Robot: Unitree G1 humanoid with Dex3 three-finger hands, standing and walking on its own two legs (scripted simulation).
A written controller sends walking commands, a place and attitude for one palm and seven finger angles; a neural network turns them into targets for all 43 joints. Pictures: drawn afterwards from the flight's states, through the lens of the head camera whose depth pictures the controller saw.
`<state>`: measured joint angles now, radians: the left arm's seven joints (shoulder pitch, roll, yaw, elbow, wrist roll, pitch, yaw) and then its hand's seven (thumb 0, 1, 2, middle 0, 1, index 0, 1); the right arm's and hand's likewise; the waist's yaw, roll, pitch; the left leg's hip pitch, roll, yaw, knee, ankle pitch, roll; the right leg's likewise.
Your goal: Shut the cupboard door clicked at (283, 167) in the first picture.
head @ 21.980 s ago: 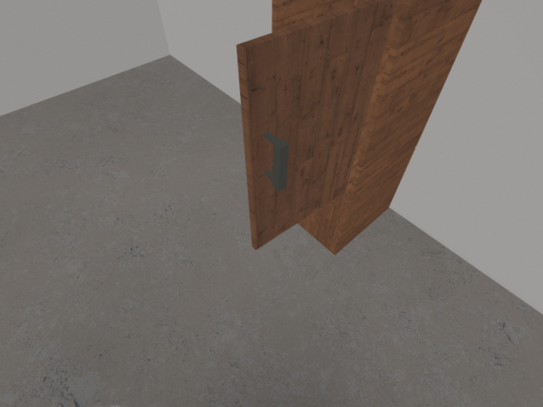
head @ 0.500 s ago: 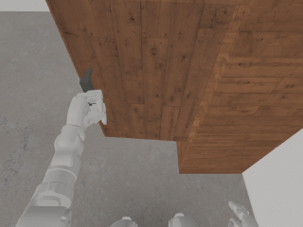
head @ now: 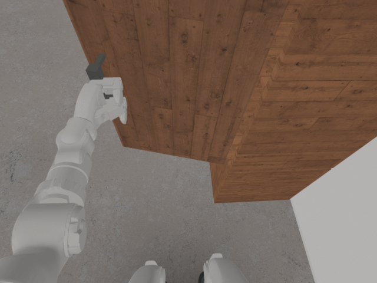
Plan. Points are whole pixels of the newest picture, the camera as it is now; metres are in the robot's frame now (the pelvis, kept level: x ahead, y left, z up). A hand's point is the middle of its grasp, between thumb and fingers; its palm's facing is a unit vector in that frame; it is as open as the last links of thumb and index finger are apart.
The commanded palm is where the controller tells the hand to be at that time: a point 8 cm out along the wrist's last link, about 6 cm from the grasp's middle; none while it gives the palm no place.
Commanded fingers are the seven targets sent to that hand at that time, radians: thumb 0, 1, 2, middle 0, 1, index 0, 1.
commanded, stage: push the door shut along its arc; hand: left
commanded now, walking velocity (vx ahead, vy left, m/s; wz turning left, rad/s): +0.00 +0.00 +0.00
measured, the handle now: (105, 83) +0.55 +0.17 +0.07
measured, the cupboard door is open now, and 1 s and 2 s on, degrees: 76 63 53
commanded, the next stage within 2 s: pull the fist back off the door in 1.16 s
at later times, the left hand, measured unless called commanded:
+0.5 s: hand (145, 84) +0.53 +0.07 +0.08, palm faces -0.38 -0.92 -0.03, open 3.1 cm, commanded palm +0.53 +0.12 +0.08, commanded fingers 0.00 0.90 0.90 -1.30 -1.50 -1.30 -1.50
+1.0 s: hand (154, 76) +0.55 +0.05 +0.09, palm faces -0.46 -0.89 -0.03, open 3.4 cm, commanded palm +0.57 +0.07 +0.08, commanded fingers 0.00 0.90 0.90 -1.30 -1.50 -1.30 -1.50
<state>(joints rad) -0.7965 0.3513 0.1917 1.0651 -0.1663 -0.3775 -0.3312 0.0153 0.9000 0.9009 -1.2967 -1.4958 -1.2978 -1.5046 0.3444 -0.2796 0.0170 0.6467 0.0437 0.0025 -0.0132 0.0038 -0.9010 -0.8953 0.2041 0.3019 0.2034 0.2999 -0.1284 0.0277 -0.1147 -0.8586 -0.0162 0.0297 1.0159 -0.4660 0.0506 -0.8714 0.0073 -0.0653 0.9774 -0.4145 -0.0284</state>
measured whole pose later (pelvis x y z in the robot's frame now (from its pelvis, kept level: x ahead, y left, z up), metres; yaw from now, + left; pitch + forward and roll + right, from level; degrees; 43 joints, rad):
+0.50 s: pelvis +0.00 +0.01 -0.02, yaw -2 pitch +23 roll -2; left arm -1.06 0.42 0.23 1.19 -0.09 -0.30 -0.38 0.02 0.90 0.90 -1.29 -1.50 -1.30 -1.50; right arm 0.39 -0.28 0.03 0.63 0.01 0.00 0.00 0.00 -0.90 -0.90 0.21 0.30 0.20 0.30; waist -0.22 0.05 -0.12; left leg -1.01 0.00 0.04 1.11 -0.50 0.06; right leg -1.02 0.02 -0.05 1.05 -0.43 -0.02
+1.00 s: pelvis +0.01 +0.00 -0.03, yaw -1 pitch +25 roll -3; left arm -1.24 0.47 0.15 1.27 -0.09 -0.22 -0.44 0.03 0.98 0.98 -1.29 -1.50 -1.30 -1.50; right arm 0.36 -0.29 0.03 0.67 0.00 -0.02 -0.02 0.00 -0.90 -0.90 0.21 0.30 0.20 0.30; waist -0.23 0.05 -0.11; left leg -1.08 0.01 0.01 1.16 -0.52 0.05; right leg -1.08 0.03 -0.09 1.09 -0.46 -0.04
